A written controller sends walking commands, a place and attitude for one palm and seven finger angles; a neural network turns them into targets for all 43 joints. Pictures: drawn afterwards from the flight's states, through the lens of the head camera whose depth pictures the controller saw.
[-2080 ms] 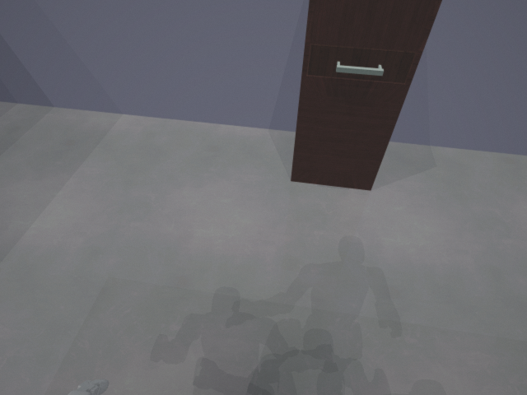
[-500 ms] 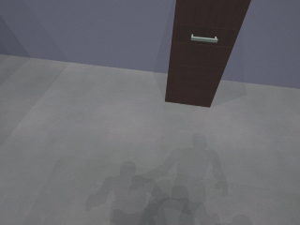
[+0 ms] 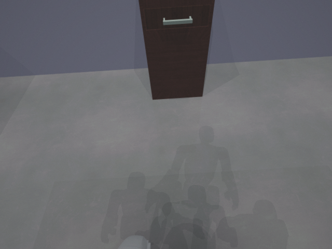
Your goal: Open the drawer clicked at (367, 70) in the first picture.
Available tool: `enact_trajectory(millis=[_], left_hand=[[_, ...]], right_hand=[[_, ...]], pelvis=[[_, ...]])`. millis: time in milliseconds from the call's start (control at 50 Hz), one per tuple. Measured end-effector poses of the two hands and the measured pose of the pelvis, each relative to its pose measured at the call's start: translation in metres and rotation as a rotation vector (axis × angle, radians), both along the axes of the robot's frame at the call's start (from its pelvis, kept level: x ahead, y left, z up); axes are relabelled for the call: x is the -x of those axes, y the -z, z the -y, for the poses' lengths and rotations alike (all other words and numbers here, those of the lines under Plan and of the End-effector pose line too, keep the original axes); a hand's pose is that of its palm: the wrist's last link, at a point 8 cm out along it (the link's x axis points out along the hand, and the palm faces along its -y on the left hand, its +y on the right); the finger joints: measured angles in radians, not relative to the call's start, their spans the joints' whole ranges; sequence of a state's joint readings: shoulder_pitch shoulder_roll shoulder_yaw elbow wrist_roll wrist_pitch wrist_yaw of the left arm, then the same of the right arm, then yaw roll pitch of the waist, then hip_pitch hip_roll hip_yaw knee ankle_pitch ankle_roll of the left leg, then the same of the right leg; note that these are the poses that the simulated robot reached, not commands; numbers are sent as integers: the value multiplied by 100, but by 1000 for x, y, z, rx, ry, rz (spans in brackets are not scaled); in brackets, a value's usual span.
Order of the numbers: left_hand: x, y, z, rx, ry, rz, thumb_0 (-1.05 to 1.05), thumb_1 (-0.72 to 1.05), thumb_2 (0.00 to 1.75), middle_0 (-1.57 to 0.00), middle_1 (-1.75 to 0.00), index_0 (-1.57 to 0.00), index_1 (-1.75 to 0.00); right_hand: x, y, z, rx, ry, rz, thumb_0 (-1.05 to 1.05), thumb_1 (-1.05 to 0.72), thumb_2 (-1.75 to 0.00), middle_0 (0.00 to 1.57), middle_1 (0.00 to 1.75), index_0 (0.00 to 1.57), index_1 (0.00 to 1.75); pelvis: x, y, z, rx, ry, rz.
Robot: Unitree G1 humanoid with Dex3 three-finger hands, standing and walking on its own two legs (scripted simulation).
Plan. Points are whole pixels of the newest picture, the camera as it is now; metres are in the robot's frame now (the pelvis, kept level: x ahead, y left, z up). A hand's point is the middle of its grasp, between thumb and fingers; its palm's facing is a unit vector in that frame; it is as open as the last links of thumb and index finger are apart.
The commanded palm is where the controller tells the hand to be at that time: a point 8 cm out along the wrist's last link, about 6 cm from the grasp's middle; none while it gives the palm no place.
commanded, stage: walk to a spot facing it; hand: left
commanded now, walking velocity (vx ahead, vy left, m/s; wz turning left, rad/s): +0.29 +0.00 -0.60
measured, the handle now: (177, 20) +1.32 +0.06 -0.09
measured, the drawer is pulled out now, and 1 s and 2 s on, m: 0.00 0.00 0.00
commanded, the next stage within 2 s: turn to face it in 1.84 s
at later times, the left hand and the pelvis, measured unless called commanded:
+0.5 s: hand (80, 246) +0.14 +0.28 -0.18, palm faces -0.16 -0.97 -0.19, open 7.3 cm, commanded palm none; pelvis +0.11 +0.08 +0.00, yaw -17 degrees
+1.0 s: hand (158, 148) +0.47 +0.09 -0.18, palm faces -0.63 -0.77 -0.11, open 7.3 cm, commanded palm none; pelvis +0.28 +0.03 -0.01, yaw -36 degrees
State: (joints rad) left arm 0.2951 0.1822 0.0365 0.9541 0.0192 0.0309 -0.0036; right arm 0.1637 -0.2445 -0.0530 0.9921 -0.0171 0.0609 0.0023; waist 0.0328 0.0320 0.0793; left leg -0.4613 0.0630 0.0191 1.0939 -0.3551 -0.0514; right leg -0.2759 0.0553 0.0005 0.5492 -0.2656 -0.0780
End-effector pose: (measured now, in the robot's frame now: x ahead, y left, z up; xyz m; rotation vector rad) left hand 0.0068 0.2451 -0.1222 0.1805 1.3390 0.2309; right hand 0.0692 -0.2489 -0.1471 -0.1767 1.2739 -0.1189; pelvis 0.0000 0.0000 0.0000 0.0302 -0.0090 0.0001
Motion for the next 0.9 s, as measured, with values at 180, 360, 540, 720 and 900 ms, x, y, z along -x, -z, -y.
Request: enact_trajectory(millis=[180,360,540,720,900], left_hand=[[-15,-8,2,33,69,-28,0,90,90,-21,-30,-21,-30],[-57,2,-33,52,127,-52,0,91,90,-21,-30,-21,-30],[-173,28,-86,66,273,-41,0,91,90,-20,-30,-20,-30],[-332,12,-67,78,458,99,0,91,90,-20,-30,-20,-30],[-437,24,28,146,651,79,0,91,90,-20,-30,-20,-30]], right_hand=[[-8,-25,17,51,91,66,1,-91,-90,20,30,20,30],[-64,-40,-19,63,136,176,1,-91,-90,20,30,20,30],[-91,-47,-75,101,261,261,1,-91,-90,20,30,20,30],[-9,-40,-125,90,523,-24,1,-92,-90,20,30,20,30],[33,-32,-188,-33,739,-306,1,-91,-90,20,30,20,30]], pelvis=[[-23,-13,-6,5,94,-35],[-65,-11,-38,32,187,-39],[-125,0,-81,55,327,-11],[-186,-10,-88,66,450,-11],[-248,0,-61,52,561,-25]])
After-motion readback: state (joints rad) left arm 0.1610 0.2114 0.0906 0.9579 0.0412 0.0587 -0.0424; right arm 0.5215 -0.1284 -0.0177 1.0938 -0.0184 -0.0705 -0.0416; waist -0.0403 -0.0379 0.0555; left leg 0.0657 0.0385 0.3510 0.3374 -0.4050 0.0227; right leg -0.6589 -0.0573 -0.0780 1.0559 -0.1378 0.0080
